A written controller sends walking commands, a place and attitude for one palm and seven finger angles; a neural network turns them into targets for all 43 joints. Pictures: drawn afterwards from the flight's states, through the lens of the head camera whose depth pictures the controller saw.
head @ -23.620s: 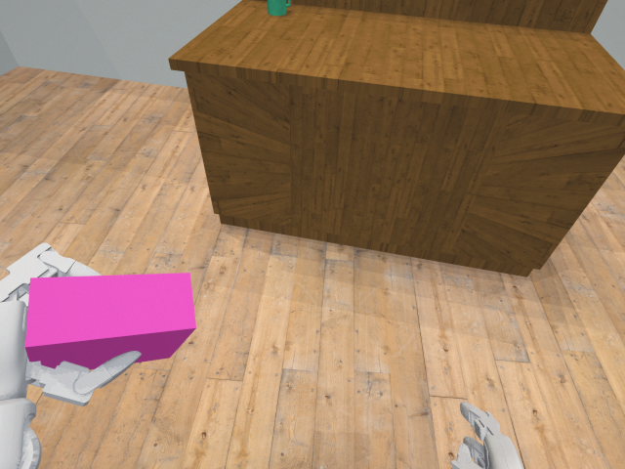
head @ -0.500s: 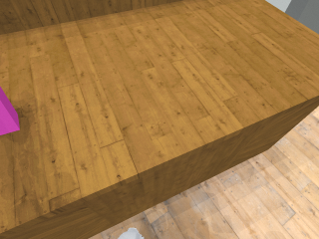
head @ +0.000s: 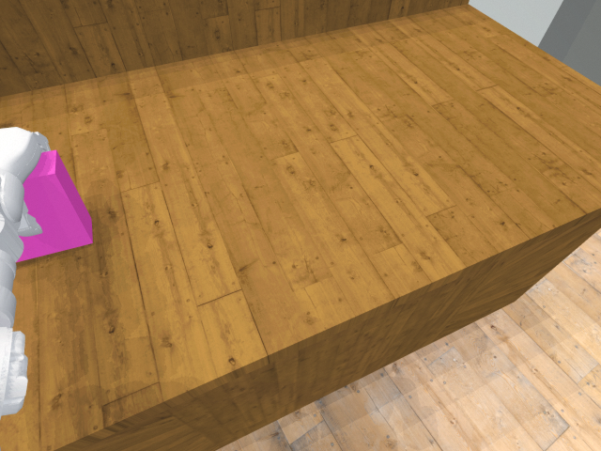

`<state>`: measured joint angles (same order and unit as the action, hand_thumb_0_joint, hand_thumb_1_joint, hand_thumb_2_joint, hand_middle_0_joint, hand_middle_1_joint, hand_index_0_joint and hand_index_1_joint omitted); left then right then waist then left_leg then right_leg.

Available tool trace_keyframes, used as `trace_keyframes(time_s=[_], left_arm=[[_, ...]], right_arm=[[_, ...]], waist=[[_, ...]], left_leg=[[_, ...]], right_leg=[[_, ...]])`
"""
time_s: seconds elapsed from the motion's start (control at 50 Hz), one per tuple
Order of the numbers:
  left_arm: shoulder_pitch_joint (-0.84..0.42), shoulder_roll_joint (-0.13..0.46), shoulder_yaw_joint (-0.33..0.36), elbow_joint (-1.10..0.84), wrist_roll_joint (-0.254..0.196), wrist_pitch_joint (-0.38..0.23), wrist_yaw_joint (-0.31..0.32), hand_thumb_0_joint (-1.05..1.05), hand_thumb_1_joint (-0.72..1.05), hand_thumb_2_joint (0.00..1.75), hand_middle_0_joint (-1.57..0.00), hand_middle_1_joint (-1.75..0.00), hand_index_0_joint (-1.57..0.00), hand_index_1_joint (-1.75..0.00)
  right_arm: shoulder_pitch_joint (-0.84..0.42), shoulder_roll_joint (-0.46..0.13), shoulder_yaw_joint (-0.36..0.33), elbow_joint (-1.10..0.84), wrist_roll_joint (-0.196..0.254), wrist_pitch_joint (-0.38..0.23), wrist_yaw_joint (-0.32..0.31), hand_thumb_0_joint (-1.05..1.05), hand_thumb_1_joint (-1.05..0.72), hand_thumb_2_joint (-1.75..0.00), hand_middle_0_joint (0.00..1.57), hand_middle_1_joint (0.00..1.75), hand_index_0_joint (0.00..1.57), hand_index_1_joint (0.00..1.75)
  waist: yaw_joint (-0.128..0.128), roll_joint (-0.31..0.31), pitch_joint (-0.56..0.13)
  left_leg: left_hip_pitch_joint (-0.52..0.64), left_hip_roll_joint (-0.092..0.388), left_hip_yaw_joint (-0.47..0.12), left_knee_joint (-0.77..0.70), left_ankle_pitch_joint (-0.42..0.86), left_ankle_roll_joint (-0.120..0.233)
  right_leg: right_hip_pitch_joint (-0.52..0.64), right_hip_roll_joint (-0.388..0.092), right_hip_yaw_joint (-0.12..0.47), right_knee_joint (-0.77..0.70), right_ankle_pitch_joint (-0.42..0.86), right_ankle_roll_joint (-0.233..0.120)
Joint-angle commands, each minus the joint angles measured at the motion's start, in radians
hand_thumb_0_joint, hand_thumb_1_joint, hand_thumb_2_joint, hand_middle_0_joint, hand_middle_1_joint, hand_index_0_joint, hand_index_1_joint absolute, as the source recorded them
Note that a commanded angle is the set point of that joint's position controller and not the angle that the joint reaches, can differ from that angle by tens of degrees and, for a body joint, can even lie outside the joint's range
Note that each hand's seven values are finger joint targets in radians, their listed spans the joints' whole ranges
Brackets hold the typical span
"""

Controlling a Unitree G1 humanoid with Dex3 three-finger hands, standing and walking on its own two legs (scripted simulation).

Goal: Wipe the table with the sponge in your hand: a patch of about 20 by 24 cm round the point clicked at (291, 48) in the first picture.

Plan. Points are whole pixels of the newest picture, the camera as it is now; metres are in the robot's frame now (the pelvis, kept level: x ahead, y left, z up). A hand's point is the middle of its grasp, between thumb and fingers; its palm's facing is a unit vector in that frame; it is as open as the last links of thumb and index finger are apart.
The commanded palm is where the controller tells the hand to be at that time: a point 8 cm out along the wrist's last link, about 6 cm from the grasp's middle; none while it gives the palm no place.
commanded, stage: slide across to the middle lane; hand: left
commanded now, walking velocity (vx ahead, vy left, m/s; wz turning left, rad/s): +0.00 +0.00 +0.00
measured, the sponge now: (34, 221) +0.39 +0.39 +0.06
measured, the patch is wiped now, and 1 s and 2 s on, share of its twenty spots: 0.50 0.55 0.85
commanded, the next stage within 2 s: wipe back along the middle lane in 0.10 s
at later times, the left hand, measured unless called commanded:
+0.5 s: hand (43, 201) +0.39 +0.35 +0.11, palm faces -0.08 -0.01 -1.00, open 9.9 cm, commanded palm +0.37 +0.34 +0.14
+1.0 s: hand (39, 227) +0.35 +0.34 +0.10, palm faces -0.05 +0.00 -1.00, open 9.9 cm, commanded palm +0.32 +0.31 +0.13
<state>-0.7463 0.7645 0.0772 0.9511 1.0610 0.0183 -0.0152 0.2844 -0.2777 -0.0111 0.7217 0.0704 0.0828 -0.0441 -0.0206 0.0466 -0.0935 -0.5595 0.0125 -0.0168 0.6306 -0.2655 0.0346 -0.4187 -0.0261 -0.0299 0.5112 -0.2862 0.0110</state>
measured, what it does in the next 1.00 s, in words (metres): stands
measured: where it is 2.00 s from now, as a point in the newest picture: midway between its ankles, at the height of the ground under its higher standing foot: outside the picture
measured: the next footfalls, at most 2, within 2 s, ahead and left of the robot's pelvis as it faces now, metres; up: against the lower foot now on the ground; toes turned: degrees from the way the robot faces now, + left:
none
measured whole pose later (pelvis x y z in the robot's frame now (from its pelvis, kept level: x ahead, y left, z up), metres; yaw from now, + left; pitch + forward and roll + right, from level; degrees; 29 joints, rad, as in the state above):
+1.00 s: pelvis +0.01 -0.02 +0.00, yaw +0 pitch +6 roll -2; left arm -0.38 0.63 0.06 0.54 0.97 0.19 0.00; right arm 0.22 -0.30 -0.01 0.67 0.09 0.12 -0.02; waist 0.02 0.07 -0.10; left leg -0.43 0.02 -0.02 0.58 -0.27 0.01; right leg -0.30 -0.02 -0.03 0.49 -0.30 0.03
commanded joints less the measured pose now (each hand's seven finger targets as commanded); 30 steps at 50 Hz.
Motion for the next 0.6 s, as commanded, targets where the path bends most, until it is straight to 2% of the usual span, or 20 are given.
trace_keyframes(time_s=[0.0,0.04,0.06,0.08,0.1,0.16,0.2,0.22,0.24,0.28,0.34,0.36,0.42,0.44,0.46,0.5,0.52,0.54,0.56,0.58], left_arm=[[-0.329,0.268,0.064,-0.181,-0.006,0.009,0.03,0.0,0.1,1.3,-1.2,-1.6,-1.2,-1.6],[-0.309,0.216,0.032,-0.207,-0.011,0.019,0.03,0.0,0.1,1.3,-1.2,-1.6,-1.2,-1.6],[-0.307,0.206,0.038,-0.239,-0.022,0.016,0.028,0.0,0.1,1.3,-1.2,-1.6,-1.2,-1.6],[-0.28,0.225,0.054,-0.22,-0.022,0.028,0.029,0.0,0.1,1.3,-1.2,-1.6,-1.2,-1.6],[-0.306,0.209,0.036,-0.226,-0.023,0.033,0.031,0.0,0.1,1.3,-1.2,-1.6,-1.2,-1.6],[-0.305,0.183,0.026,-0.262,-0.032,0.05,0.031,0.0,0.1,1.3,-1.2,-1.6,-1.2,-1.6],[-0.313,0.156,-0.007,-0.243,-0.028,0.064,0.028,0.0,0.1,1.3,-1.2,-1.6,-1.2,-1.6],[-0.274,0.184,0.024,-0.222,-0.023,0.074,0.027,0.0,0.1,1.3,-1.2,-1.6,-1.2,-1.6],[-0.243,0.167,0.011,-0.213,-0.026,0.081,0.024,0.0,0.1,1.3,-1.2,-1.6,-1.2,-1.6],[-0.229,0.171,0.016,-0.243,-0.026,0.079,0.014,0.0,0.1,1.3,-1.2,-1.6,-1.2,-1.6],[-0.159,0.145,0.006,-0.299,-0.028,0.086,0.009,0.0,0.1,1.3,-1.2,-1.6,-1.2,-1.6],[-0.12,0.166,0.042,-0.318,-0.038,0.085,0.008,0.0,0.1,1.3,-1.2,-1.6,-1.2,-1.6],[-0.043,0.15,0.038,-0.307,-0.053,0.108,0.001,0.0,0.1,1.3,-1.2,-1.6,-1.2,-1.6],[-0.029,0.164,0.046,-0.309,-0.056,0.113,0.001,0.0,0.1,1.3,-1.2,-1.6,-1.2,-1.6],[-0.013,0.196,0.081,-0.322,-0.058,0.112,-0.001,0.0,0.1,1.3,-1.2,-1.6,-1.2,-1.6],[0.003,0.171,0.048,-0.321,-0.048,0.121,-0.006,0.0,0.1,1.3,-1.2,-1.6,-1.2,-1.6],[0.028,0.183,0.063,-0.315,-0.045,0.126,-0.008,0.0,0.1,1.3,-1.2,-1.6,-1.2,-1.6],[0.024,0.15,0.031,-0.323,-0.046,0.127,-0.012,0.0,0.1,1.3,-1.2,-1.6,-1.2,-1.6],[0.041,0.163,0.058,-0.338,-0.055,0.124,-0.014,0.0,0.1,1.3,-1.2,-1.6,-1.2,-1.6],[0.066,0.161,0.051,-0.333,-0.055,0.126,-0.016,0.0,0.1,1.3,-1.2,-1.6,-1.2,-1.6]], right_arm=[[0.048,-0.176,-0.061,-0.089,-0.006,-0.029,-0.006,0.0,-0.9,-0.9,0.2,0.3,0.2,0.3],[0.035,-0.17,-0.062,-0.098,-0.005,-0.027,0.0,0.0,-0.9,-0.9,0.2,0.3,0.2,0.3],[0.03,-0.167,-0.063,-0.105,-0.004,-0.031,0.001,0.0,-0.9,-0.9,0.2,0.3,0.2,0.3],[0.037,-0.174,-0.065,-0.1,-0.007,-0.027,0.001,0.0,-0.9,-0.9,0.2,0.3,0.2,0.3],[0.03,-0.171,-0.063,-0.099,-0.005,-0.025,0.0,0.0,-0.9,-0.9,0.2,0.3,0.2,0.3],[0.013,-0.166,-0.062,-0.104,-0.002,-0.027,0.002,0.0,-0.9,-0.9,0.2,0.3,0.2,0.3],[0.016,-0.167,-0.062,-0.095,-0.003,-0.024,0.002,0.0,-0.9,-0.9,0.2,0.3,0.2,0.3],[0.019,-0.172,-0.063,-0.093,-0.004,-0.021,0.002,0.0,-0.9,-0.9,0.2,0.3,0.2,0.3],[0.011,-0.17,-0.06,-0.1,-0.002,-0.018,0.002,0.0,-0.9,-0.9,0.2,0.3,0.2,0.3],[0.006,-0.172,-0.06,-0.106,-0.003,-0.018,0.003,0.0,-0.9,-0.9,0.2,0.3,0.2,0.3],[-0.015,-0.166,-0.061,-0.123,-0.002,-0.01,0.01,0.0,-0.9,-0.9,0.2,0.3,0.2,0.3],[-0.023,-0.166,-0.062,-0.13,-0.002,-0.01,0.011,0.0,-0.9,-0.9,0.2,0.3,0.2,0.3],[-0.04,-0.171,-0.057,-0.138,0.002,0.001,0.013,0.0,-0.9,-0.9,0.2,0.3,0.2,0.3],[-0.044,-0.172,-0.055,-0.139,0.002,0.005,0.014,0.0,-0.9,-0.9,0.2,0.3,0.2,0.3],[-0.055,-0.175,-0.053,-0.142,0.003,0.005,0.014,0.0,-0.9,-0.9,0.2,0.3,0.2,0.3],[-0.057,-0.173,-0.052,-0.145,0.005,0.008,0.014,0.0,-0.9,-0.9,0.2,0.3,0.2,0.3],[-0.057,-0.173,-0.051,-0.149,0.005,0.009,0.015,0.0,-0.9,-0.9,0.2,0.3,0.2,0.3],[-0.064,-0.171,-0.05,-0.152,0.008,0.01,0.015,0.0,-0.9,-0.9,0.2,0.3,0.2,0.3],[-0.073,-0.17,-0.051,-0.154,0.008,0.006,0.015,0.0,-0.9,-0.9,0.2,0.3,0.2,0.3],[-0.064,-0.173,-0.053,-0.157,0.006,0.007,0.014,0.0,-0.9,-0.9,0.2,0.3,0.2,0.3]], waist=[[-0.011,0.073,-0.306],[-0.011,0.074,-0.311],[-0.005,0.071,-0.333],[-0.002,0.057,-0.337],[-0.016,0.048,-0.312],[-0.008,0.072,-0.317],[-0.022,0.06,-0.292],[-0.01,0.032,-0.295],[-0.008,0.023,-0.284],[0.0,0.035,-0.315],[0.008,0.052,-0.314],[0.02,0.043,-0.326],[0.019,-0.014,-0.263],[0.02,-0.011,-0.252],[0.033,0.005,-0.256],[0.022,0.0,-0.229],[0.031,-0.012,-0.221],[0.021,-0.005,-0.207],[0.033,-0.005,-0.219],[0.033,0.0,-0.22]], left_leg=[[0.376,-0.014,-0.046,-0.07,0.343,0.014],[0.388,-0.015,-0.041,-0.065,0.364,0.014],[0.406,-0.01,-0.049,-0.067,0.414,0.011],[0.408,-0.015,-0.047,-0.063,0.411,0.014],[0.394,-0.013,-0.04,-0.06,0.403,0.014],[0.41,-0.016,-0.041,-0.069,0.419,0.013],[0.404,-0.017,-0.036,-0.066,0.388,0.016],[0.394,-0.021,-0.039,-0.07,0.381,0.016],[0.377,-0.024,-0.028,-0.072,0.371,0.018],[0.396,-0.026,-0.026,-0.066,0.411,0.019],[0.399,-0.027,-0.022,-0.063,0.42,0.02],[0.401,-0.025,-0.022,-0.062,0.452,0.021],[0.35,-0.032,-0.006,-0.066,0.402,0.024],[0.335,-0.034,-0.002,-0.071,0.379,0.025],[0.331,-0.036,-0.001,-0.075,0.386,0.026],[0.321,-0.04,0.006,-0.077,0.359,0.026],[0.314,-0.043,0.003,-0.08,0.347,0.026],[0.316,-0.041,0.001,-0.083,0.335,0.025],[0.322,-0.039,0.002,-0.083,0.339,0.027],[0.325,-0.044,0.005,-0.078,0.335,0.028]], right_leg=[[-0.018,0.081,-0.035,-0.048,0.214,-0.078],[-0.017,0.079,-0.034,-0.05,0.23,-0.075],[-0.006,0.079,-0.035,-0.046,0.254,-0.078],[0.003,0.082,-0.035,-0.05,0.257,-0.077],[-0.005,0.079,-0.037,-0.047,0.26,-0.072],[0.002,0.077,-0.034,-0.052,0.266,-0.077],[-0.008,0.076,-0.037,-0.054,0.254,-0.072],[0.009,0.078,-0.039,-0.058,0.26,-0.075],[0.024,0.076,-0.038,-0.058,0.266,-0.073],[0.046,0.076,-0.037,-0.051,0.304,-0.076],[0.054,0.075,-0.037,-0.051,0.305,-0.074],[0.077,0.074,-0.033,-0.05,0.335,-0.077],[0.09,0.073,-0.04,-0.055,0.351,-0.067],[0.1,0.071,-0.039,-0.056,0.347,-0.066],[0.116,0.07,-0.033,-0.055,0.357,-0.071],[0.109,0.069,-0.038,-0.055,0.34,-0.066],[0.111,0.071,-0.04,-0.059,0.33,-0.067],[0.095,0.071,-0.04,-0.06,0.31,-0.066],[0.105,0.07,-0.032,-0.062,0.319,-0.07],[0.109,0.072,-0.036,-0.062,0.32,-0.069]])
